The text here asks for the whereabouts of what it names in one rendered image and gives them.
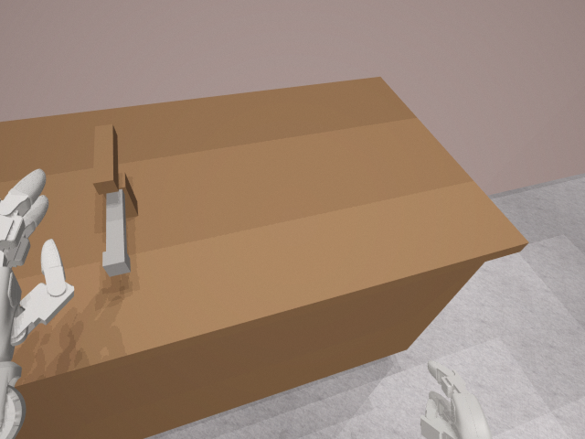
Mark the counter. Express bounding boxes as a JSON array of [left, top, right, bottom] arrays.
[[0, 77, 529, 439]]

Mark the left robot forearm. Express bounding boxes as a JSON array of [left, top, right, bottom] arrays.
[[0, 361, 26, 439]]

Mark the tap lever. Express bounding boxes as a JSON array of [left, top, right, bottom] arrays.
[[102, 189, 131, 277]]

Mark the robot left hand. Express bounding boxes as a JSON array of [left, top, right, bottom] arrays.
[[0, 169, 74, 362]]

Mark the robot right hand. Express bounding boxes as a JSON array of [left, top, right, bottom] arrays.
[[420, 360, 493, 439]]

